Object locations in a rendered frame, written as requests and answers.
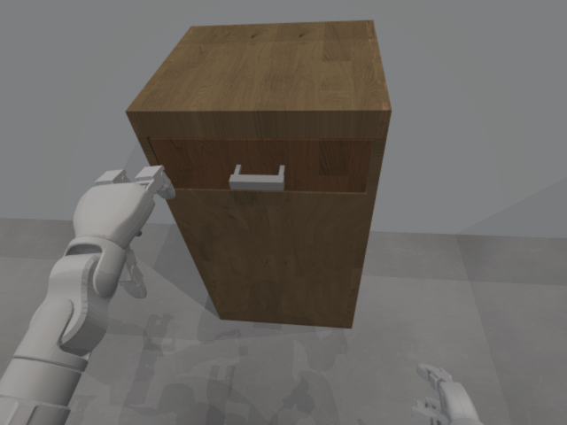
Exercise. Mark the robot right hand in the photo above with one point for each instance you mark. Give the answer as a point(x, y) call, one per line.
point(454, 402)

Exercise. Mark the robot left forearm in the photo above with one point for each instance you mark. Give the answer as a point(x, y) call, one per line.
point(38, 384)

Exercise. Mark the cabinet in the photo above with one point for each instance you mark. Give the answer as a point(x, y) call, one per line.
point(273, 256)

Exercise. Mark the robot left hand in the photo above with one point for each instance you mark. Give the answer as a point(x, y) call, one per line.
point(116, 210)

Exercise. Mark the handle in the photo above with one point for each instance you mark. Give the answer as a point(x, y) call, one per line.
point(257, 182)

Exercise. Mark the drawer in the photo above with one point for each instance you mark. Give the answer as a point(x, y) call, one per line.
point(311, 164)

